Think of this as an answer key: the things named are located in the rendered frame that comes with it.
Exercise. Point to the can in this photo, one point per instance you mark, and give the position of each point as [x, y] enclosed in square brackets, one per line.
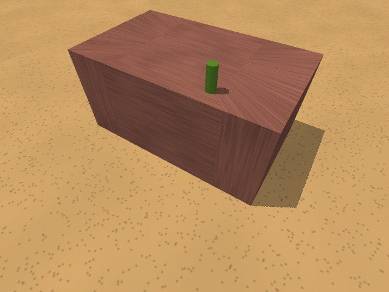
[211, 76]

